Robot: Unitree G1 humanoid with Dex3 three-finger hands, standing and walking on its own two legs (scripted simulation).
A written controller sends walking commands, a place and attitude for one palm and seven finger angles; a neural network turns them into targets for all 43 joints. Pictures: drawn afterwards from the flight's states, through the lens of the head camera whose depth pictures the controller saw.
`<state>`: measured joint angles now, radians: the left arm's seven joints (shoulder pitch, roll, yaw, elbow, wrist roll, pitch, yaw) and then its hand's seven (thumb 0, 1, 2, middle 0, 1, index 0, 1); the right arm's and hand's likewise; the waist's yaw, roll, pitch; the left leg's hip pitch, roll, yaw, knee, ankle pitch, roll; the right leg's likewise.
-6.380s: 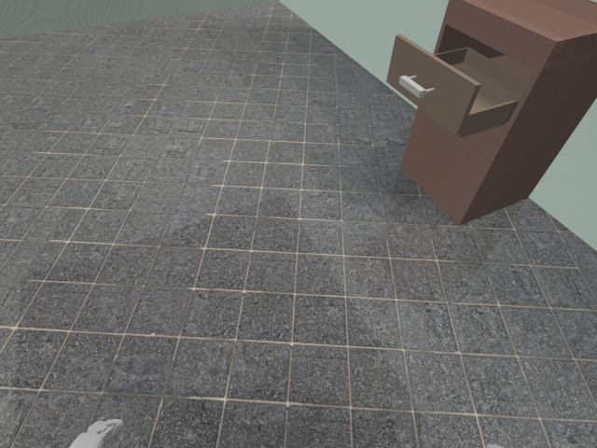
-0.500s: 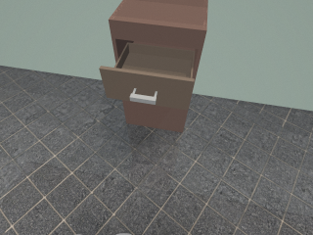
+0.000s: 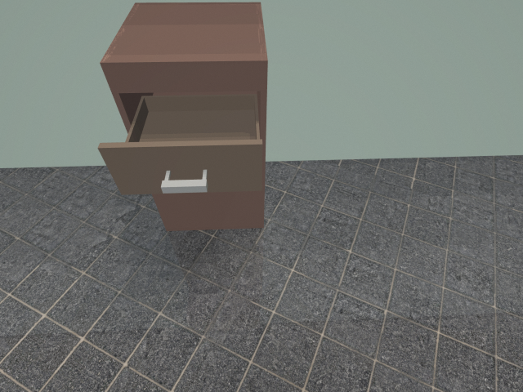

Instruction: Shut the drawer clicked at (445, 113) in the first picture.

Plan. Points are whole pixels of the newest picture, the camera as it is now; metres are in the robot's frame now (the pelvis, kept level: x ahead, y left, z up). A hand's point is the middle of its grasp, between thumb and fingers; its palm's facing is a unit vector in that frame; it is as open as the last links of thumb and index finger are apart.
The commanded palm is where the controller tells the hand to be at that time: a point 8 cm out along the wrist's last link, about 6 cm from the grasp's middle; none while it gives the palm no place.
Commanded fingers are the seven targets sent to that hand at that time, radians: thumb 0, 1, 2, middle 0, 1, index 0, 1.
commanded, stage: take the last steps up to it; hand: left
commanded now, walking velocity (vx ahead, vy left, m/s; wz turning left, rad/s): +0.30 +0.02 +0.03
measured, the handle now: (185, 180) +0.64 +0.21 -0.14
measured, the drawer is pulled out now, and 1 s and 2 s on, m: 0.24 0.24 0.24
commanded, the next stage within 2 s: come to a stop and stand still in 0.72 s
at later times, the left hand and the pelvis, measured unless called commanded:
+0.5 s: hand out of the picture +0.05 +0.18 -0.20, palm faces +0.13 -0.98 -0.15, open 7.3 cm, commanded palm none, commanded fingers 0.00 0.90 0.90 -0.20 -0.30 -0.20 -0.30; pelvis +0.16 +0.03 -0.03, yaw +2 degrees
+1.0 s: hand (173, 278) +0.38 +0.20 -0.17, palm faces +0.02 -0.97 -0.23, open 7.3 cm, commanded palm none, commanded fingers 0.00 0.90 0.90 -0.20 -0.30 -0.20 -0.30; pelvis +0.30 +0.02 -0.01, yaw +0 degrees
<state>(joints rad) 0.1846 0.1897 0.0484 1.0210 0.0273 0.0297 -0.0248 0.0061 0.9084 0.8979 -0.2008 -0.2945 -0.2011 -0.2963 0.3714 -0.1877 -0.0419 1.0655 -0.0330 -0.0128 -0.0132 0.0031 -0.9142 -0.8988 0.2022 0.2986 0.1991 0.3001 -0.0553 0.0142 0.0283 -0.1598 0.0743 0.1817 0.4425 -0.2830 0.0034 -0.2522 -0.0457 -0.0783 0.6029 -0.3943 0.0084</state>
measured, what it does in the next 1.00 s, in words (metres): walks ahead: right foot, then left foot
